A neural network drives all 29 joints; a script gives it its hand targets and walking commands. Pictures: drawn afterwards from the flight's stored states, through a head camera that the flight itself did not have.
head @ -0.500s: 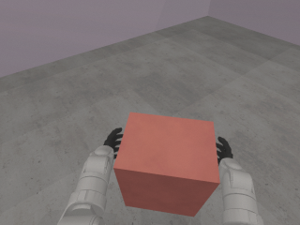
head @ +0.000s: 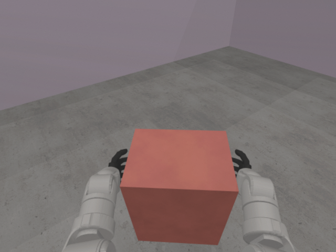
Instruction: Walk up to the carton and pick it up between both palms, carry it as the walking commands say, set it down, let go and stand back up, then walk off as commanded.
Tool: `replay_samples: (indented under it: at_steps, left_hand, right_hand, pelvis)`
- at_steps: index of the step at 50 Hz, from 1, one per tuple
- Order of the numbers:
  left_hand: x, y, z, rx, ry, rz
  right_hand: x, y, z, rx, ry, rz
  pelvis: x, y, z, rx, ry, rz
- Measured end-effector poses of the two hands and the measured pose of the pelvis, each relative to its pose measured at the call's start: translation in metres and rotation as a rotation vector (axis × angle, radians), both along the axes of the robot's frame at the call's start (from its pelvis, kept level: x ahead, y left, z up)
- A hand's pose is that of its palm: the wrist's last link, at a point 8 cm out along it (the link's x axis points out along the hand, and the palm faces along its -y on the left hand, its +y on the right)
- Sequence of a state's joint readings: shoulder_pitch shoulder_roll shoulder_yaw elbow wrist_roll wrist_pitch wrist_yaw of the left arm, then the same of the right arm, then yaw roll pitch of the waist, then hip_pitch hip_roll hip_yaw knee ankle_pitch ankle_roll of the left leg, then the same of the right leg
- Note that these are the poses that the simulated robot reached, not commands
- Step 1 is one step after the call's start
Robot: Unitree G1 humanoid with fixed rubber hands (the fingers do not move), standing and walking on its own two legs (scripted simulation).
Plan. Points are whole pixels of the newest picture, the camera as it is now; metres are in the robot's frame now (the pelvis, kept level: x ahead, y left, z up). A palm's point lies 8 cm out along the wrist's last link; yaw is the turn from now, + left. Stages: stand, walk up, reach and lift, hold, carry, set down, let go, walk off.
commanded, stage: reach and lift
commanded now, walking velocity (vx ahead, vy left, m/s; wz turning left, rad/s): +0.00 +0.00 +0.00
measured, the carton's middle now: (178, 189) +0.31 -0.01 -0.01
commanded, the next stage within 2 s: hold in 1.38 s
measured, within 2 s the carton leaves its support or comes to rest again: neither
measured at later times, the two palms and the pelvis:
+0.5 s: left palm (116, 167) +0.33 +0.15 +0.07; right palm (243, 172) +0.31 -0.18 +0.06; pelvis +0.01 -0.01 +0.00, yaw +0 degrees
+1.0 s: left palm (116, 173) +0.31 +0.15 +0.07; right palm (245, 177) +0.29 -0.18 +0.06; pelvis +0.01 -0.01 +0.00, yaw +0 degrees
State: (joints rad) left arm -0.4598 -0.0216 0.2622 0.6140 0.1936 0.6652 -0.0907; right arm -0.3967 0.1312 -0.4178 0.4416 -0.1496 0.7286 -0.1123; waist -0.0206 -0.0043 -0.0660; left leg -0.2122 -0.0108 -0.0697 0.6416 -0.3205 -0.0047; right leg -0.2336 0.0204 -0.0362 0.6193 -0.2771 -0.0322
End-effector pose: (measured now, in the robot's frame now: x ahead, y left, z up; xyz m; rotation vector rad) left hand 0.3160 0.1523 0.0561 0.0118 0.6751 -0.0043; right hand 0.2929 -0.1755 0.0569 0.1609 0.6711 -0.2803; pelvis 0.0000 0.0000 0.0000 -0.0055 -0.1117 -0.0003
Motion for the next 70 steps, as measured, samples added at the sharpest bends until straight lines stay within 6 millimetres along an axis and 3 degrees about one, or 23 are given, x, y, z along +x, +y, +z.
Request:
replay_samples:
  at_steps: [7,25,70]
  left_hand:
    - [0.005,0.0,-0.005,0.013,0.012,-0.006]
    - [0.017,-0.005,0.011,0.024,-0.018,0.004]
    - [-0.009,-0.006,0.008,0.02,-0.02,0.019]
  right_hand:
    - [0.006,0.0,-0.005,-0.001,0.014,0.004]
    - [0.014,-0.005,-0.001,-0.013,-0.013,0.035]
    - [-0.007,-0.007,-0.001,-0.03,-0.012,0.063]
  pelvis:
    - [0.002,0.0,0.0,0.0,0.003,0.0]
    - [0.01,-0.007,0.003,0.01,0.018,0.0]
    - [0.005,-0.011,0.003,0.017,-0.019,0.0]
